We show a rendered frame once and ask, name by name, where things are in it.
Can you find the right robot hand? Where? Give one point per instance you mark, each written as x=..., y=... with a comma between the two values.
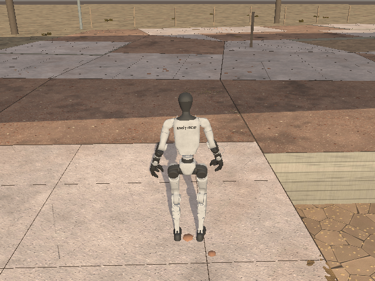
x=216, y=162

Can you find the right robot thigh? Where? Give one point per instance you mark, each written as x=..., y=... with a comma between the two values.
x=201, y=173

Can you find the left robot hand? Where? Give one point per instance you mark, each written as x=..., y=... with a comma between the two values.
x=155, y=168

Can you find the robot right upper arm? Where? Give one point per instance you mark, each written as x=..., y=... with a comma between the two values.
x=204, y=122

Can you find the robot left forearm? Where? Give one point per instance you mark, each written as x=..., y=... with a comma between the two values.
x=157, y=156

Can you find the robot right forearm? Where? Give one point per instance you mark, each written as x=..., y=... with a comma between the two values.
x=216, y=152

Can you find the robot left upper arm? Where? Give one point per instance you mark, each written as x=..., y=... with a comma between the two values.
x=165, y=133

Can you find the left robot shin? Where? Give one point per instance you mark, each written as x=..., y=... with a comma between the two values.
x=176, y=214

